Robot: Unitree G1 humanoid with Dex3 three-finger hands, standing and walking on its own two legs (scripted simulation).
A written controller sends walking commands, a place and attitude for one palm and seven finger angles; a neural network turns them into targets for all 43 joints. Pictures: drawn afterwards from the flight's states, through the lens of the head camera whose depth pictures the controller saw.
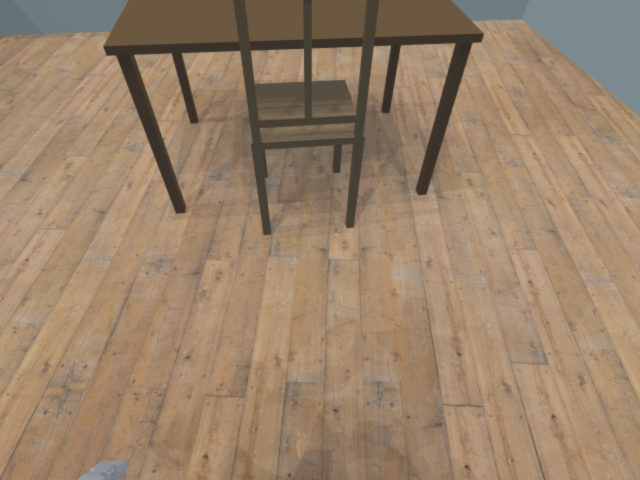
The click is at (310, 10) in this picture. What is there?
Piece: chair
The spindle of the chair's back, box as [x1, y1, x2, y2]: [303, 0, 311, 117]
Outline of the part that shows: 303,0 305,117 310,117 311,0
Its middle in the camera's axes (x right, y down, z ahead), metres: -0.04 -0.51 +1.13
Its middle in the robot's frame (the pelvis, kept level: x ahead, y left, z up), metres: +1.19 +0.09 -0.04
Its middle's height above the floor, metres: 0.72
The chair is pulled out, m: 0.00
